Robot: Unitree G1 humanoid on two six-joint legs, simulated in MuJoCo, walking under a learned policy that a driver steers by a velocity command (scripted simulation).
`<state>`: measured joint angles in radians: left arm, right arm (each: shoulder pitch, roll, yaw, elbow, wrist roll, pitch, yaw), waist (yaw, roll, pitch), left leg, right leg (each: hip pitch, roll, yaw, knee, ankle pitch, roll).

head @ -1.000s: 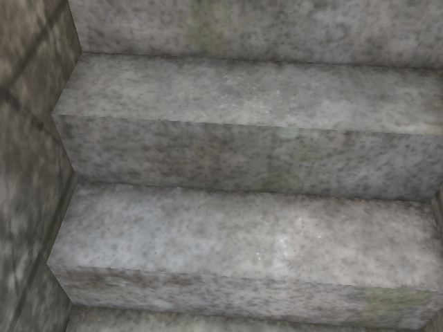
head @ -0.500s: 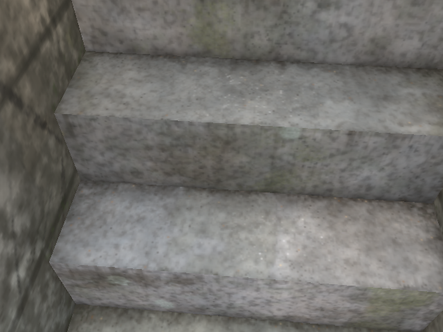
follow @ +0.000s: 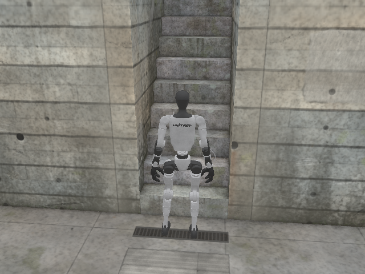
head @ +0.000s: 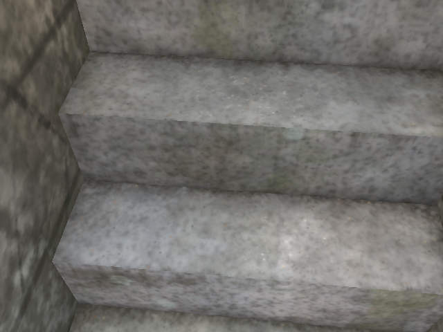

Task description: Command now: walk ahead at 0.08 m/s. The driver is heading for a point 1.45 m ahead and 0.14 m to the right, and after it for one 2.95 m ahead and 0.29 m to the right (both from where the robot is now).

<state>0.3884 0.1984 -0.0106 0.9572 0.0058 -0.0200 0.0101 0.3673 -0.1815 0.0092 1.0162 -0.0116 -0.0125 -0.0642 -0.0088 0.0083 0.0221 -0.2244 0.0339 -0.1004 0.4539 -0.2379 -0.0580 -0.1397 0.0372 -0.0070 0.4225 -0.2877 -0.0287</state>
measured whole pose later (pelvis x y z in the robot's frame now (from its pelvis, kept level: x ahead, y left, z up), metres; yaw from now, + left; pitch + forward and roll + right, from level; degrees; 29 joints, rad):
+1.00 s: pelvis +0.00 +0.00 +0.00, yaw +0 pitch +0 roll +0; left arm 0.40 0.20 -0.01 0.97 0.00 -0.02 0.01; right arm 0.36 -0.18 0.01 1.02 -0.01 -0.01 -0.06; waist -0.01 0.01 0.02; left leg -0.23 0.03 -0.11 0.45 -0.23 -0.06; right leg -0.14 0.04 -0.01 0.42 -0.29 -0.03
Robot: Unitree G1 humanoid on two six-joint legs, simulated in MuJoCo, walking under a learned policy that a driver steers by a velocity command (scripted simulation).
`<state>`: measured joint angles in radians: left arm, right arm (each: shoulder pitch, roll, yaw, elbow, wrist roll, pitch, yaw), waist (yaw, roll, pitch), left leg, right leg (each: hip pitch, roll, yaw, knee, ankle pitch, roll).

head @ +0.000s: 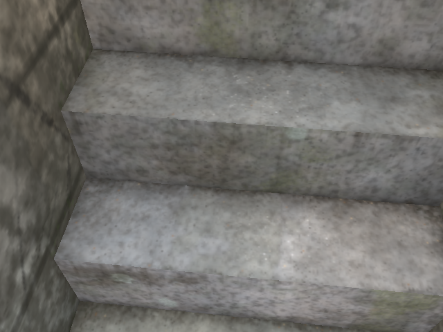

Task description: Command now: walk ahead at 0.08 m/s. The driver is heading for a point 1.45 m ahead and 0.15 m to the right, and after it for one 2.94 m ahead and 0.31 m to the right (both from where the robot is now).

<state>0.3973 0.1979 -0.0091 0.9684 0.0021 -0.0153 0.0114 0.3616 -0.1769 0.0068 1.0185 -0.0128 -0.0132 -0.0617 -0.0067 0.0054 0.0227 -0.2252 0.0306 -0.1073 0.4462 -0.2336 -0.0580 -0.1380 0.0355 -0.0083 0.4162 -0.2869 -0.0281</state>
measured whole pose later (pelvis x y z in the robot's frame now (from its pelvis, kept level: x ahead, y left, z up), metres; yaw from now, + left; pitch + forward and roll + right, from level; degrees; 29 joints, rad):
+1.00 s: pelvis +0.03 +0.04 -0.01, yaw +0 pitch +1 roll +0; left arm 0.42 0.24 0.01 0.94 -0.01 -0.01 0.04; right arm 0.29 -0.19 -0.01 0.91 -0.02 -0.09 -0.04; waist -0.01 -0.03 0.00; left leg -0.29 -0.02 0.05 0.52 -0.22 0.03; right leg -0.22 0.01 0.07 0.70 -0.40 0.00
